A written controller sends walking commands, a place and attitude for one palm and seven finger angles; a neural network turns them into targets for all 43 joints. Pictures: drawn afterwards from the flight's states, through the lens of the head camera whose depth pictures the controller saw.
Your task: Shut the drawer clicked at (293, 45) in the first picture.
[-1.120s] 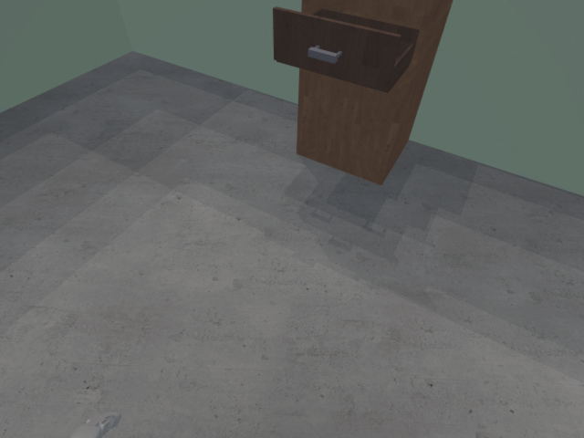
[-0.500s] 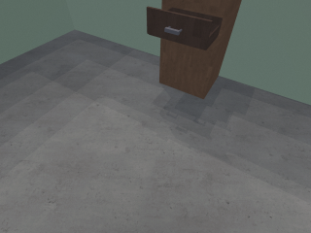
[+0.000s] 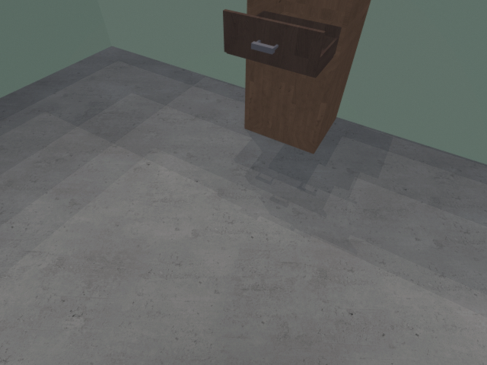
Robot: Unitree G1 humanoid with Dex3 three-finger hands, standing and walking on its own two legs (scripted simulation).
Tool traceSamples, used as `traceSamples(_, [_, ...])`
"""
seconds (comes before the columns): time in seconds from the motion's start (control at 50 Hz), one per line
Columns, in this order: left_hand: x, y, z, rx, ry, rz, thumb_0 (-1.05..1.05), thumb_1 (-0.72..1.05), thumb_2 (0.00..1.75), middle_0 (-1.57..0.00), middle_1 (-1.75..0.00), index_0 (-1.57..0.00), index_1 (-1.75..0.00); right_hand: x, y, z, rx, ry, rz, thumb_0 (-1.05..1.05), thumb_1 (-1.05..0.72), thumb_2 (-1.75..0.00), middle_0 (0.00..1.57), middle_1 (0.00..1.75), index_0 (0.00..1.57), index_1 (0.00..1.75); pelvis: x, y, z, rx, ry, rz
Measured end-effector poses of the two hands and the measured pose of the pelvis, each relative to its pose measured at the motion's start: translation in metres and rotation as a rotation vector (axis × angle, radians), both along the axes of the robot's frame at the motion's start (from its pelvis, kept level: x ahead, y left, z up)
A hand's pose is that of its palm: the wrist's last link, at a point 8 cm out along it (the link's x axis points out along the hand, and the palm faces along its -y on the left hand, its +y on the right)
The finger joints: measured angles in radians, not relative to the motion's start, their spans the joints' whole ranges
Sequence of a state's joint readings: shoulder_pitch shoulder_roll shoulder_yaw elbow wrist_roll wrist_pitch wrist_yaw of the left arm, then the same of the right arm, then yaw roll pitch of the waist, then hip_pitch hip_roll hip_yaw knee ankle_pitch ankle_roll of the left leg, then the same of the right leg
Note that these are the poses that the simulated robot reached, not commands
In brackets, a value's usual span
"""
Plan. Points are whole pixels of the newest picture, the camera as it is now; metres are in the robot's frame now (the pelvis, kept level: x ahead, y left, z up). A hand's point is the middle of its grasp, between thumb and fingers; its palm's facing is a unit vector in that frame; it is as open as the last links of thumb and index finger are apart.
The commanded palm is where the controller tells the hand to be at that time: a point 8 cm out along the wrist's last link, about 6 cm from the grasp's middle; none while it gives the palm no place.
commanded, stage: look at it before walking up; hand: left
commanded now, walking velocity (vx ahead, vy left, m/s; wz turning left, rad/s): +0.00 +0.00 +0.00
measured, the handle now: (265, 45) +1.32 -0.02 -0.05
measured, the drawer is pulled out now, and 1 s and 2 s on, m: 0.26 0.26 0.26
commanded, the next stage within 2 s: walk to a spot facing it in 0.62 s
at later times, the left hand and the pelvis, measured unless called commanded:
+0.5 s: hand out of the picture +0.09 +0.25 -0.16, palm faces -0.03 -0.94 -0.33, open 7.4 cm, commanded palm none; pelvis +0.01 +0.00 +0.00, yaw -1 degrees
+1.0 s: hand out of the picture +0.04 +0.22 -0.19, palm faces +0.07 -0.98 -0.19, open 7.4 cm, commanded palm none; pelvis +0.05 +0.03 -0.01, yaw +3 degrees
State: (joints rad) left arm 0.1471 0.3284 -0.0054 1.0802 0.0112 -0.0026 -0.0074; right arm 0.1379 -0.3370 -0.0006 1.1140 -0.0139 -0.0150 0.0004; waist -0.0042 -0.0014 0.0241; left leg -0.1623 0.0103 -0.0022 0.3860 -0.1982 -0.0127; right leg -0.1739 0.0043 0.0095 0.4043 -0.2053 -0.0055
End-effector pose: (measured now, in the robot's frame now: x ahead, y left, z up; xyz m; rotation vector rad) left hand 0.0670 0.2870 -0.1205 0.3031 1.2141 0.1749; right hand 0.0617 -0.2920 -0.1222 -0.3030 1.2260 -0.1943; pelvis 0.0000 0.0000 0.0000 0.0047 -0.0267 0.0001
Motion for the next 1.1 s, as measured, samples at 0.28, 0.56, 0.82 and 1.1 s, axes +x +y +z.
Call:
traceSamples(0.28, [0.004, 0.002, -0.001, 0.000, 0.016, 0.000, 0.01, 0.91, 0.89, -0.20, -0.30, -0.20, -0.30, 0.009, 0.001, 0.002, -0.006, -0.003, -0.004, 0.00, -0.91, -0.90, 0.20, 0.30, 0.21, 0.30, 0.007, 0.001, 0.001, -0.001, 0.005, -0.007])
traceSamples(0.56, [0.016, 0.005, 0.001, 0.007, 0.001, -0.002, 0.01, 0.91, 0.89, -0.20, -0.30, -0.20, -0.30, 0.025, 0.003, 0.004, -0.005, -0.028, -0.001, 0.00, -0.91, -0.90, 0.20, 0.30, 0.21, 0.30, 0.015, 0.002, 0.001, -0.001, 0.003, -0.010])
traceSamples(0.82, [0.015, 0.001, -0.003, -0.006, -0.005, 0.010, 0.01, 0.91, 0.89, -0.20, -0.30, -0.20, -0.30, 0.024, 0.008, 0.003, -0.002, -0.025, -0.002, 0.00, -0.91, -0.90, 0.20, 0.30, 0.21, 0.30, 0.018, 0.004, 0.000, -0.004, -0.002, -0.006])
traceSamples(1.1, [-0.060, -0.005, -0.052, -0.192, 0.266, 0.175, 0.01, 0.91, 0.89, -0.20, -0.30, -0.20, -0.30, 0.013, 0.098, -0.016, 0.060, 0.108, -0.032, 0.00, -0.91, -0.90, 0.20, 0.30, 0.20, 0.30, 0.075, 0.054, -0.016, -0.027, 0.007, 0.044])
